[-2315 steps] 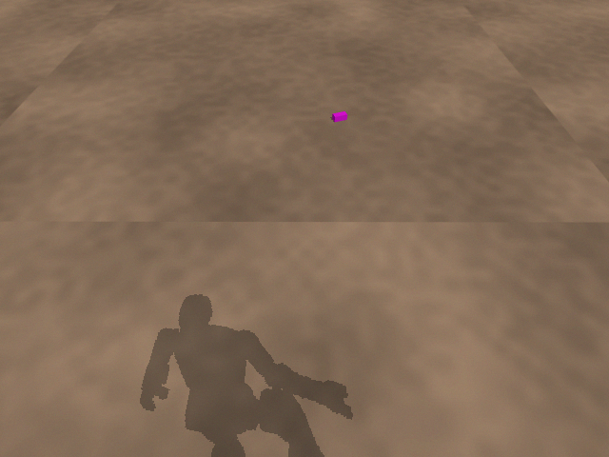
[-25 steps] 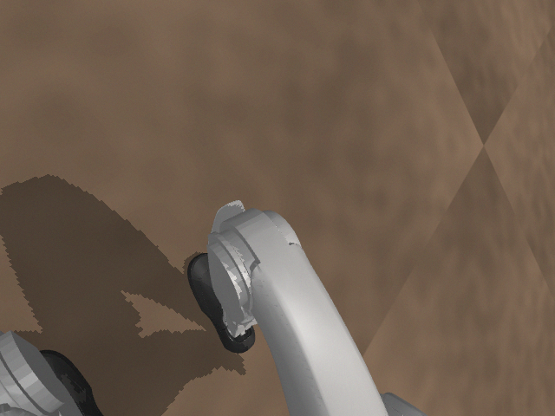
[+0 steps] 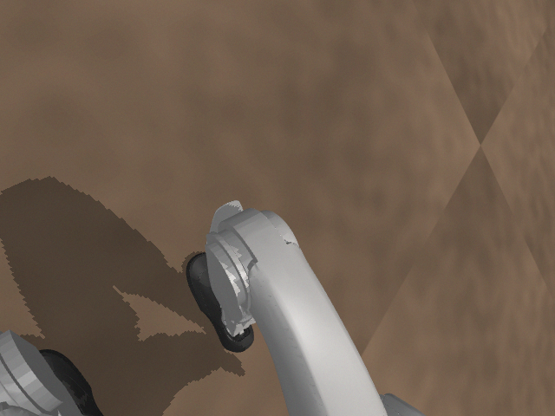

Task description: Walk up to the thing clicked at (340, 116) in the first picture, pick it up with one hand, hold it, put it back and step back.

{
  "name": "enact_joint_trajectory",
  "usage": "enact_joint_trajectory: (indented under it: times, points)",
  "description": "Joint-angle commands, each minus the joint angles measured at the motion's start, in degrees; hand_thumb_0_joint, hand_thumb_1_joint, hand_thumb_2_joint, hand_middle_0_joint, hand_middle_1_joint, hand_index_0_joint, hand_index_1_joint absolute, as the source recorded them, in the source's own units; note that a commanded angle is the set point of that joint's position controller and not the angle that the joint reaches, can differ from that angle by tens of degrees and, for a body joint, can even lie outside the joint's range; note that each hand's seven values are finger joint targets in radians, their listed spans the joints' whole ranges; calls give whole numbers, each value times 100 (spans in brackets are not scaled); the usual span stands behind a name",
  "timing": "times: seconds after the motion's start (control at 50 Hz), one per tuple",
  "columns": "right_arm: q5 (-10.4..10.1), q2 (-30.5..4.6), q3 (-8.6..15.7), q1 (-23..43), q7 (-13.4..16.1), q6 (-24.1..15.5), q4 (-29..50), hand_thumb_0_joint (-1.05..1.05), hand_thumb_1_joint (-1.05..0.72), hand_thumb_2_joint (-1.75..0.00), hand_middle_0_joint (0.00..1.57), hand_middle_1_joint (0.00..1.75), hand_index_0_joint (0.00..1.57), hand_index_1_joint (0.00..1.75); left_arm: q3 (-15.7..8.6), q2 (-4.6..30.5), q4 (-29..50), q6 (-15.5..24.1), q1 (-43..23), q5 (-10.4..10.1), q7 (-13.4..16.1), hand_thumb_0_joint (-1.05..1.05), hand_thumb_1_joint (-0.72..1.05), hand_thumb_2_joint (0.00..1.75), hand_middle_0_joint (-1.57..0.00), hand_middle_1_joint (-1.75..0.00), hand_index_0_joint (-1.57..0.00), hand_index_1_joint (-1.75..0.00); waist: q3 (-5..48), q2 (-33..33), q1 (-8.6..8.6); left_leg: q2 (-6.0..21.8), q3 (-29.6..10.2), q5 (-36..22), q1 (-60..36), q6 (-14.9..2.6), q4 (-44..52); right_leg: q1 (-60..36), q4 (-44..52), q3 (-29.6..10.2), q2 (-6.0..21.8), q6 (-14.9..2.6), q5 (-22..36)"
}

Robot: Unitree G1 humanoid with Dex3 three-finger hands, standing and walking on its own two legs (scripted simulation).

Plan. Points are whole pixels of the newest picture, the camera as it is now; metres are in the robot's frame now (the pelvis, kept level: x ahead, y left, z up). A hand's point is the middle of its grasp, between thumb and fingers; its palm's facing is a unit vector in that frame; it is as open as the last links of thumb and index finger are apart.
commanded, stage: close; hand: left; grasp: from above
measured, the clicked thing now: out of the picture +0.47 +0.33 -0.31
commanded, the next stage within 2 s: settle in 0.36 s
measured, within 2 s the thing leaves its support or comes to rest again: leaves its support in 0.78 s
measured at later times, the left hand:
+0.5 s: hand out of the picture +0.47 +0.32 -0.27, palm faces -0.27 -0.35 -0.90, open 7.0 cm
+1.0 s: hand out of the picture +0.47 +0.34 -0.22, palm faces -0.22 -0.35 -0.91, open 6.9 cm
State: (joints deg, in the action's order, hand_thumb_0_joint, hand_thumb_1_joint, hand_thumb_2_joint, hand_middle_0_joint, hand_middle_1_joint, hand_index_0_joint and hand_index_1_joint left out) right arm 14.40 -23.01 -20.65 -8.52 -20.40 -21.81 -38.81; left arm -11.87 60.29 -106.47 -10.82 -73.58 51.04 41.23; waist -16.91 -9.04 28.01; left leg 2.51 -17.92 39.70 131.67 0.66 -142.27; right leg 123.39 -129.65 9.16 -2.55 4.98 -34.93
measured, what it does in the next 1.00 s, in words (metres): stands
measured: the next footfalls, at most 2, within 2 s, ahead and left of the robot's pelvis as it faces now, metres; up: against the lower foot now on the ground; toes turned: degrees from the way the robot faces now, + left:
none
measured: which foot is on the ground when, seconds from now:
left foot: down 0.00-1.00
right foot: down 0.00-1.00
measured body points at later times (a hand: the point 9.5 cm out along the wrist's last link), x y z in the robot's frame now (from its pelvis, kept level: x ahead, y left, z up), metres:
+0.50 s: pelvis +0.00 +0.00 +0.00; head +0.31 +0.12 +0.30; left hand +0.48 +0.33 -0.21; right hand +0.00 -0.24 -0.03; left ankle +0.07 +0.13 -0.29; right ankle +0.14 -0.13 -0.29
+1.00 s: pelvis +0.01 +0.00 +0.01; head +0.29 +0.12 +0.33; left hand +0.48 +0.35 -0.17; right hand +0.01 -0.25 -0.04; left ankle +0.07 +0.13 -0.29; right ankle +0.14 -0.13 -0.29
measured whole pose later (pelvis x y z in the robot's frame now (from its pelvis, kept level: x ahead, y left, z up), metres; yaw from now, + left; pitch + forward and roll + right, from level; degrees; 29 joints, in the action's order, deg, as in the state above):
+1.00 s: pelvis +0.01 +0.00 +0.01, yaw +2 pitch +31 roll -14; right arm 11.4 -21.1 -14.2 -12.2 -20.4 -19.2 -41.3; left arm -12.3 52.1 -93.9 -15.0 -68.8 51.2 34.1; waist -8.9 -4.5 23.7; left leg 2.7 -15.1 39.6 133.1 0.9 -139.6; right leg 126.1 -129.2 7.2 -1.6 4.0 -35.7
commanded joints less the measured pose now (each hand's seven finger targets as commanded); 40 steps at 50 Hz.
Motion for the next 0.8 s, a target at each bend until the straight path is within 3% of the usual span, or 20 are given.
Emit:
enact_joint_trajectory:
  times: [0.0, 0.26, 0.34, 0.42, 0.46, 0.54, 0.64, 0.68, 0.74, 0.78]
  points:
    - [-6, -1973, 462, -1313, 14, -12, -263, 0, -88, -90, 20, 30, 20, 30, 197, 1084, 661, -2, -1305, 18, 216, 0, 57, 26, -97, -30, -98, -29, 3662, 3316, 532, 207, 665, -1009, -2806, -13, 1501, -2200, 1081, 779, -205, -501, 1291]
    - [-53, -1967, 469, -1407, -8, 11, -224, 0, -88, -90, 20, 30, 20, 30, 168, 1101, 741, -38, -1314, 63, 113, 0, 75, 23, -111, -24, -112, -22, 3685, 3361, 487, 212, 683, -1179, -2825, -13, 1508, -2180, 1054, 755, -189, -517, 1397]
    - [-57, -1962, 490, -1376, 10, 7, -248, 0, -88, -90, 20, 30, 20, 30, 193, 1075, 715, -36, -1290, 48, 31, 0, 79, 29, -115, -25, -115, -25, 3599, 3235, 481, 186, 720, -985, -2627, -41, 1473, -2126, 1092, 748, -187, -500, 1244]
    - [-71, -2004, 504, -1462, 34, 42, -229, 0, -88, -90, 20, 30, 20, 30, 186, 1121, 721, -3, -1237, 80, -8, 0, 83, 24, -118, -22, -119, -21, 3806, 3302, 456, 211, 707, -1151, -2748, -27, 1550, -2284, 1078, 740, -220, -524, 1355]
    - [-82, -1941, 497, -1445, 40, 61, -229, 0, -90, -90, 20, 30, 20, 30, 198, 1095, 702, 19, -1230, 150, 3, 0, 85, 22, -118, -31, -123, -28, 3791, 3332, 418, 215, 692, -1130, -2800, -14, 1544, -2247, 1066, 753, -209, -529, 1352]
    - [-87, -1945, 540, -1426, 58, 60, -244, 0, -90, -90, 20, 30, 20, 30, 208, 1081, 833, 42, -1351, 89, -56, 0, 87, 27, -122, -31, -125, -28, 3738, 3343, 452, 187, 734, -939, -2705, -26, 1542, -2151, 1102, 736, -197, -521, 1201]
    - [-132, -1909, 608, -1568, 38, 116, -304, 0, -89, -90, 20, 30, 20, 30, 211, 988, 1125, -22, -1380, 144, -80, 0, 90, 26, -124, -29, -127, -26, 4107, 3712, 345, 250, 692, -1434, -3105, 34, 1599, -2107, 1027, 718, -176, -558, 1562]
    - [-151, -1940, 679, -1576, 36, 138, -282, 0, -90, -90, 20, 30, 20, 30, 140, 1068, 1174, -57, -1344, 156, -60, 0, 92, 25, -125, -30, -128, -26, 4232, 3676, 267, 231, 740, -1413, -3075, 21, 1592, -2238, 1038, 695, -191, -554, 1578]
    - [-169, -1876, 778, -1516, 26, 136, -247, 0, -90, -90, 20, 30, 20, 30, 164, 863, 1582, -118, -1562, 74, -175, 0, 88, 29, -123, -30, -126, -27, 4291, 3820, 228, 206, 808, -1341, -3095, 38, 1620, -2044, 1035, 672, -176, -573, 1485]
    - [-210, -1840, 867, -1664, 22, 193, -388, 0, -90, -90, 20, 30, 20, 30, 96, 839, 1634, -188, -1327, 145, -221, 0, 87, 29, -122, -30, -125, -27, 4546, 4000, 108, 216, 823, -1534, -3212, 72, 1687, -2045, 1000, 650, -171, -603, 1597]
